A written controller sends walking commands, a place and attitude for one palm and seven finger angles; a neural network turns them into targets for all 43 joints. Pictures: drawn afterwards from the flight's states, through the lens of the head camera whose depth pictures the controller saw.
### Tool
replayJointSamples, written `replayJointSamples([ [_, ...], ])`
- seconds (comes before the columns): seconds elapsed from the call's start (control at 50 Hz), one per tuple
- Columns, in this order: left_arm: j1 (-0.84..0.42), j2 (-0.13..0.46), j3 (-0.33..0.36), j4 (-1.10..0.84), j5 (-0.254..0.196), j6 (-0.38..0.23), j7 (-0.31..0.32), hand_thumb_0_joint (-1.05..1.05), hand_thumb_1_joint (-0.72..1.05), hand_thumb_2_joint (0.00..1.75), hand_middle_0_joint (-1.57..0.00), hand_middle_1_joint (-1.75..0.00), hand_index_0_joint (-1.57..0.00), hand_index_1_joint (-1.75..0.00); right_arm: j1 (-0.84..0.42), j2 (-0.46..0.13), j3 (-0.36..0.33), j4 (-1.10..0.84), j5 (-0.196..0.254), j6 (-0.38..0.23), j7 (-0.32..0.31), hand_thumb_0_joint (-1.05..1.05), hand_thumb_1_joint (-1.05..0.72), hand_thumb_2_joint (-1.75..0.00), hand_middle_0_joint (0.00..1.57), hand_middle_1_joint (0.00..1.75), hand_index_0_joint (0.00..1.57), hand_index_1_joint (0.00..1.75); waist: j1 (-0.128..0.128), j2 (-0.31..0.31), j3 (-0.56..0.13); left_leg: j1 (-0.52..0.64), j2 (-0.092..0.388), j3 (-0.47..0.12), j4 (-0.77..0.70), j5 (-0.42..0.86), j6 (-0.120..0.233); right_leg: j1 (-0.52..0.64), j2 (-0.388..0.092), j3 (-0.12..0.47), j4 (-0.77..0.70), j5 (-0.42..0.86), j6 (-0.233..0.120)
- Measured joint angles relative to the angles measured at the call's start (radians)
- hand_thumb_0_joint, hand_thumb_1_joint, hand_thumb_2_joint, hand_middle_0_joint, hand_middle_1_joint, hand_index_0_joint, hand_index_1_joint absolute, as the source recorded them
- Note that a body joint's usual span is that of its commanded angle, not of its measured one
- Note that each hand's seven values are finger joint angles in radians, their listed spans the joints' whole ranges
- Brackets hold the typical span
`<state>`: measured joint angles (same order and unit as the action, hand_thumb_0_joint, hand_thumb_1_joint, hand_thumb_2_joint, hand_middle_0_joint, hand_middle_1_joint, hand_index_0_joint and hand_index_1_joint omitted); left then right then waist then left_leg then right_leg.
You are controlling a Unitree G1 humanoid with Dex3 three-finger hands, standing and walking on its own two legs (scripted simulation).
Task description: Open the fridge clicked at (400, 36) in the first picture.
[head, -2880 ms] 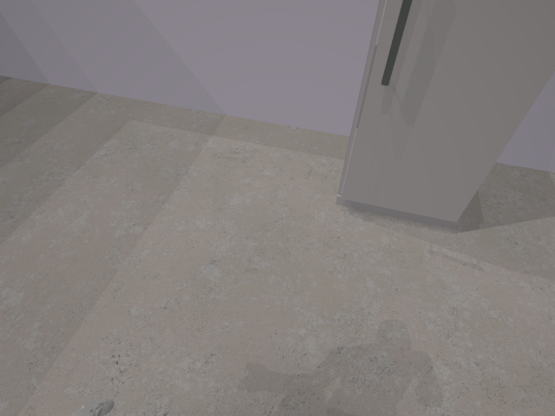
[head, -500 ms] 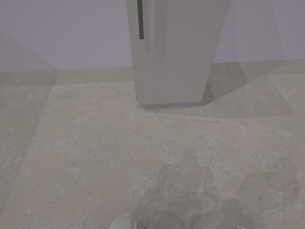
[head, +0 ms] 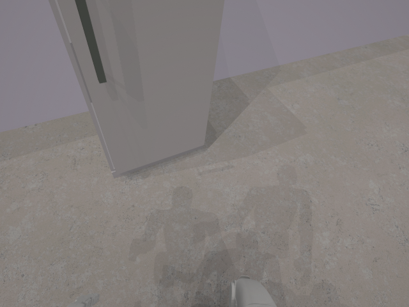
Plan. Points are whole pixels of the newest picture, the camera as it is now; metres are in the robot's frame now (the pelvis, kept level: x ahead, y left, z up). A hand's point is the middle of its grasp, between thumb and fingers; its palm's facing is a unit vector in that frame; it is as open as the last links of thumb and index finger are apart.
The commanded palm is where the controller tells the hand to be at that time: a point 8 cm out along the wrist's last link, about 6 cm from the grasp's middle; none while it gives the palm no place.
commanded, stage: walk to a spot facing it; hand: left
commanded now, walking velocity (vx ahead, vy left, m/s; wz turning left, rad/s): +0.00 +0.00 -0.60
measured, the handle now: (83, 16) +0.79 +0.38 +0.14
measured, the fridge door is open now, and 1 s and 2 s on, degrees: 0 0 0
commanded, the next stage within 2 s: none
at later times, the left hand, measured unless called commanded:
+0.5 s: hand (123, 249) +0.26 +0.20 -0.17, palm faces -0.25 -0.94 -0.24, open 7.4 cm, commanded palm none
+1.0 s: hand (128, 206) +0.38 +0.22 -0.18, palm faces -0.54 -0.83 -0.18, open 7.4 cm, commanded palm none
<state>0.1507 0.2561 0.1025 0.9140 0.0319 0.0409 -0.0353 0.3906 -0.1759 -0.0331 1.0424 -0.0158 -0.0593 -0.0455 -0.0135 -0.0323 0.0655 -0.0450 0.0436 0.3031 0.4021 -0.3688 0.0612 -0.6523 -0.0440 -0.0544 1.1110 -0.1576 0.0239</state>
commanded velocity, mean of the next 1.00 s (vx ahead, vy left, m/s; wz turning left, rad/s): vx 0.00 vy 0.00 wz -0.60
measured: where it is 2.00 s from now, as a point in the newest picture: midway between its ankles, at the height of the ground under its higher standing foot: outside the picture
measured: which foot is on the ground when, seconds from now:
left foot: down 0.00-0.18, up 0.20-0.60, down 0.62-1.00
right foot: up 0.00-0.18, down 0.20-0.64, up 0.66-1.00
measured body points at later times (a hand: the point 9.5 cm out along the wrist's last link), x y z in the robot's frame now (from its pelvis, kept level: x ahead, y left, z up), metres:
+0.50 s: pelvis +0.14 +0.03 -0.01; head +0.19 +0.01 +0.44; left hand +0.28 +0.25 -0.15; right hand +0.20 -0.23 -0.15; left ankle +0.21 +0.20 -0.69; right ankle +0.13 -0.07 -0.74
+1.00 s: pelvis +0.20 +0.09 +0.00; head +0.26 +0.09 +0.45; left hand +0.41 +0.26 -0.16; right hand +0.09 -0.14 -0.13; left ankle +0.22 +0.17 -0.74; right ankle +0.09 -0.03 -0.66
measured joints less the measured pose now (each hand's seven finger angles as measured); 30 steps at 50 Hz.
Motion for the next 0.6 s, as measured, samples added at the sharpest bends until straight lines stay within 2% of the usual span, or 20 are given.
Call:
replayJointSamples([
  [0.06,-0.04,-0.022,-0.014,-0.001,-0.002,0.008,-0.003,0.0,0.92,0.9,-0.2,-0.3,-0.19,-0.3,0.032,0.005,0.002,0.017,-0.005,0.011,0.0,0.01,-0.92,-0.9,0.2,0.3,0.2,0.3,-0.022,0.007,0.024,0.033,-0.002,0.033,0.006,-0.04,-0.003,0.037,0.008,-0.046,-0.148,-0.016,-0.007],
  [0.14,-0.078,-0.053,-0.035,-0.007,-0.003,0.006,-0.002,0.0,0.91,0.9,-0.2,-0.3,-0.19,-0.3,0.054,0.017,0.001,0.029,-0.005,0.028,0.006,0.01,-0.91,-0.9,0.2,0.3,0.2,0.3,-0.04,0.016,0.053,0.055,0.01,0.084,0.073,-0.113,-0.019,0.12,0.049,-0.105,-0.317,-0.076,-0.038],
  [0.18,-0.081,-0.064,-0.044,-0.012,-0.001,-0.008,-0.001,0.0,0.91,0.9,-0.2,-0.3,-0.19,-0.3,0.065,0.024,0.0,0.03,-0.001,0.037,0.011,0.01,-0.91,-0.9,0.2,0.3,0.2,0.3,-0.041,0.016,0.058,0.034,0.032,0.104,0.198,-0.143,-0.035,0.195,0.072,-0.123,-0.407,-0.087,-0.06],
  [0.2,-0.076,-0.066,-0.051,-0.016,0.0,-0.021,-0.001,0.0,0.91,0.9,-0.2,-0.3,-0.19,-0.3,0.075,0.03,0.001,0.028,0.005,0.044,0.016,0.01,-0.91,-0.9,0.2,0.3,0.2,0.3,-0.039,0.009,0.054,-0.008,0.049,0.103,0.324,-0.14,-0.048,0.247,0.074,-0.122,-0.468,-0.061,-0.091],
  [0.22,-0.07,-0.069,-0.053,-0.019,-0.004,-0.037,0.004,0.0,0.91,0.9,-0.2,-0.3,-0.19,-0.3,0.066,0.031,0.001,0.027,0.012,0.055,0.021,0.01,-0.91,-0.9,0.2,0.3,0.2,0.3,-0.029,0.01,0.053,-0.082,0.063,0.064,0.504,-0.159,-0.074,0.249,0.082,-0.112,-0.459,-0.097,-0.12],
  [0.26,-0.057,-0.074,-0.059,-0.02,-0.019,-0.047,0.02,0.0,0.91,0.9,-0.2,-0.3,-0.2,-0.3,0.015,0.029,-0.001,0.01,0.017,0.077,0.018,0.01,-0.91,-0.9,0.2,0.3,0.21,0.3,-0.023,0.02,0.072,-0.225,0.053,-0.078,0.808,-0.182,-0.1,0.265,0.099,-0.09,-0.435,-0.137,-0.144],
  [0.3,-0.031,-0.072,-0.061,-0.012,-0.028,-0.041,0.034,0.0,0.91,0.9,-0.2,-0.3,-0.2,-0.3,-0.046,0.029,-0.003,-0.021,0.013,0.086,0.019,0.01,-0.91,-0.9,0.2,0.3,0.21,0.3,-0.021,0.024,0.076,-0.33,0.055,-0.174,0.921,-0.135,-0.115,0.305,0.112,-0.063,-0.471,-0.128,-0.133],
  [0.36,0.009,-0.066,-0.058,0.014,-0.026,-0.031,0.046,0.0,0.91,0.9,-0.2,-0.3,-0.2,-0.3,-0.142,0.027,-0.005,-0.079,0.003,0.089,0.019,0.01,-0.91,-0.9,0.2,0.3,0.2,0.3,-0.021,0.029,0.053,-0.442,0.085,-0.258,0.867,-0.075,-0.134,0.344,0.119,-0.015,-0.539,-0.1,-0.121],
  [0.42,0.035,-0.062,-0.054,0.029,-0.019,-0.022,0.044,0.0,0.91,0.9,-0.21,-0.3,-0.2,-0.3,-0.222,0.018,-0.007,-0.132,0.001,0.085,0.02,0.01,-0.91,-0.9,0.2,0.3,0.2,0.3,-0.015,0.041,0.029,-0.5,0.106,-0.3,0.747,-0.023,-0.148,0.352,0.112,0.029,-0.57,-0.09,-0.104],
  [0.5,0.054,-0.051,-0.043,0.018,-0.013,-0.018,0.035,0.0,0.91,0.9,-0.21,-0.3,-0.2,-0.3,-0.294,0.003,-0.008,-0.168,0.001,0.078,0.025,0.01,-0.91,-0.9,0.2,0.3,0.2,0.3,0.016,0.044,0.013,-0.483,0.095,-0.308,0.568,0.013,-0.157,0.341,0.101,0.087,-0.566,-0.098,-0.073],
  [0.6,0.07,-0.026,-0.023,-0.011,-0.012,-0.01,0.035,0.0,0.91,0.9,-0.21,-0.3,-0.2,-0.3,-0.322,-0.012,-0.008,-0.179,0.008,0.072,0.022,0.0,-0.91,-0.9,0.2,0.3,0.2,0.3,0.058,0.027,0.001,-0.357,0.036,-0.274,0.311,0.016,-0.151,0.316,0.101,0.145,-0.514,-0.138,-0.028],
])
